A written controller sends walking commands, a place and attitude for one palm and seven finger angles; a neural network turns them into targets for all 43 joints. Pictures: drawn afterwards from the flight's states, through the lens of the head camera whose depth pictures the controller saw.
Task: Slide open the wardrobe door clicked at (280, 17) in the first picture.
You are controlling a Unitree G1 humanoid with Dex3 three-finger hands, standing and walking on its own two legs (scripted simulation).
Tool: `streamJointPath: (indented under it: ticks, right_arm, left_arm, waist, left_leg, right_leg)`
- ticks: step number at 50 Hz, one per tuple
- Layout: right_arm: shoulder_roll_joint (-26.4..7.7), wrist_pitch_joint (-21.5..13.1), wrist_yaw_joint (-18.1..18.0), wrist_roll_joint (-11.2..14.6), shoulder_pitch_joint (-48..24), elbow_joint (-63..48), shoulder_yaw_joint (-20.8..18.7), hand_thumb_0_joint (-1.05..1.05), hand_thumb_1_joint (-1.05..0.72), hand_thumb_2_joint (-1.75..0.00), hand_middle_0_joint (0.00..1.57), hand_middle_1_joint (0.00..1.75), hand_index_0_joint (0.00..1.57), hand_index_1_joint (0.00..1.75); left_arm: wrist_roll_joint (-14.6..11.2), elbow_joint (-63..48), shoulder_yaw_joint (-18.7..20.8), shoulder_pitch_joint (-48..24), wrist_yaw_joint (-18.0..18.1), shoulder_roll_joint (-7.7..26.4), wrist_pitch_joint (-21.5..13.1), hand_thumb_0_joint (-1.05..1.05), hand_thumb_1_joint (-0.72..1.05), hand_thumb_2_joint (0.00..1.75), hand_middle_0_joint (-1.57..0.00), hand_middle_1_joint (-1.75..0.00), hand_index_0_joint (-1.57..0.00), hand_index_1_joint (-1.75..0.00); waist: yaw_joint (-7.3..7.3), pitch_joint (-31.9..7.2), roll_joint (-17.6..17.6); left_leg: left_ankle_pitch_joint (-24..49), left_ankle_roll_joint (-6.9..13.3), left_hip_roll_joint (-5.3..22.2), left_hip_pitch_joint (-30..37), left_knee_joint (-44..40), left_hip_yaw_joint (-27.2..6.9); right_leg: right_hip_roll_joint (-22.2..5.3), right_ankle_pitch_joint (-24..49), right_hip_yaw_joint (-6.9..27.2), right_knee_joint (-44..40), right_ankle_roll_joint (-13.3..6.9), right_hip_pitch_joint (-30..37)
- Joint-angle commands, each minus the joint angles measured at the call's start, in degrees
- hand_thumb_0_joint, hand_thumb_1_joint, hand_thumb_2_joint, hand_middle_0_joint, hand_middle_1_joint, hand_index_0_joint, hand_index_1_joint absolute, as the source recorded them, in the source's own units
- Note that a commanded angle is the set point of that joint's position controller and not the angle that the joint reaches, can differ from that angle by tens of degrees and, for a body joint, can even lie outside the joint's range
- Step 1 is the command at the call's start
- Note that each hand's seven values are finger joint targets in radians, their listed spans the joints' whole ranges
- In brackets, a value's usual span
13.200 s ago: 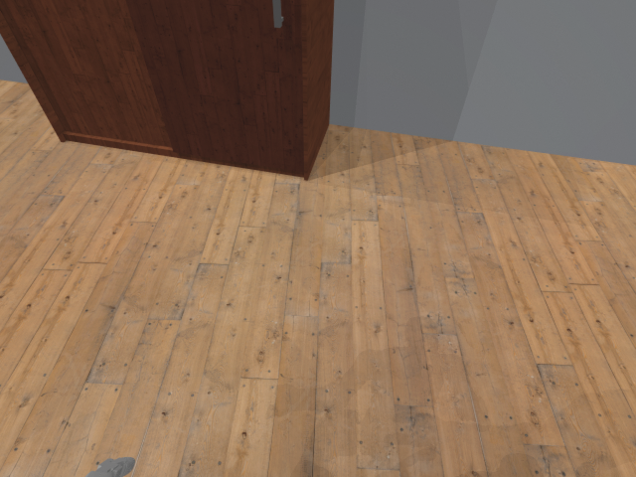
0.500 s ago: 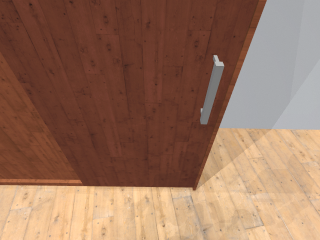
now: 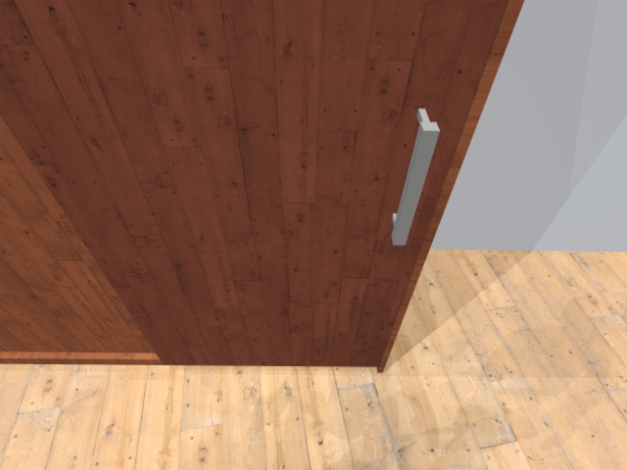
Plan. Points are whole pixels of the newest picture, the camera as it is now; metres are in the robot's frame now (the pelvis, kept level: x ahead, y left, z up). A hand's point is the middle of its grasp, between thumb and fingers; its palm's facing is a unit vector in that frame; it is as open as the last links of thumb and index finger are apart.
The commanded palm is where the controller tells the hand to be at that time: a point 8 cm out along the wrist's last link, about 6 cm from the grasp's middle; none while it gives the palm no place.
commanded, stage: look again from close up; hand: right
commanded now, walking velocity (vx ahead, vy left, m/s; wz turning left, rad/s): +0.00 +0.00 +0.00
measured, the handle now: (409, 182) +0.54 -0.13 +0.08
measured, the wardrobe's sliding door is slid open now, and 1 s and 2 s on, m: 0.00 0.00 0.00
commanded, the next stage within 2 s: raise the hand with hooked fingers in 1.36 s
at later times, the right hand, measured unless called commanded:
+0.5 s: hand out of the picture +0.04 -0.21 -0.17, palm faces +0.00 +0.96 -0.26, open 7.3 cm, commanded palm none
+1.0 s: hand out of the picture +0.05 -0.21 -0.17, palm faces +0.00 +0.96 -0.28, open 7.3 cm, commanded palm none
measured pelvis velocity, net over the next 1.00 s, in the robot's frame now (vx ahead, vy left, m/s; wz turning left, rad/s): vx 0.01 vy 0.00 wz -0.01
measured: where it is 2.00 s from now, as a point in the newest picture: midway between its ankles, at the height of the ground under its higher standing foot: outside the picture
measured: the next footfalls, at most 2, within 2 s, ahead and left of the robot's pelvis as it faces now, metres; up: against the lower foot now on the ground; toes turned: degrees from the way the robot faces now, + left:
none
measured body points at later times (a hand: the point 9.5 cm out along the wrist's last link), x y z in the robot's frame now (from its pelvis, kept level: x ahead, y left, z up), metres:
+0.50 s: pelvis +0.01 +0.00 +0.00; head +0.01 +0.00 +0.45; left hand +0.04 +0.27 -0.15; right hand +0.04 -0.26 -0.15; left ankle +0.03 +0.12 -0.75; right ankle -0.01 -0.11 -0.75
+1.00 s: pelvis +0.01 +0.00 +0.00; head +0.01 +0.00 +0.45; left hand +0.06 +0.27 -0.14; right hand +0.05 -0.26 -0.15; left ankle +0.03 +0.12 -0.75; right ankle -0.01 -0.11 -0.75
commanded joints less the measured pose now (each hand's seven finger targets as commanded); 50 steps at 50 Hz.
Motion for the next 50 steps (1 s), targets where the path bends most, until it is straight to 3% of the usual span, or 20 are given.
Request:
streamJointPath:
  ticks: [1,50]
  right_arm:
    - [-9.04,-1.32,-0.55,-0.11,0.64,-2.53,-2.01,0.00,-0.90,-0.90,0.20,0.30,0.20,0.30]
    - [-10.96,-1.50,-0.20,-0.11,-1.21,-2.33,-2.37,0.00,-0.90,-0.90,0.20,0.30,0.20,0.30]
  left_arm:
    - [-0.07,-2.20,1.49,0.20,0.39,9.04,-0.86,0.00,0.90,0.90,-0.20,-0.30,-0.20,-0.30]
    - [0.08,-2.21,1.42,-0.96,0.55,10.61,-1.14,0.00,0.90,0.90,-0.20,-0.30,-0.20,-0.30]
  waist:
    - [0.33,-0.16,0.57]
    - [0.19,-0.69,0.49]
  left_leg:
    - [2.49,1.37,5.52,3.51,-3.40,-6.42]
    - [4.98,1.60,5.72,4.71,-4.36,-6.17]
  right_leg:
    - [-6.64,3.77,5.90,-5.12,-0.20,-5.14]
    - [-7.05,6.65,6.16,-5.89,-0.18,-3.22]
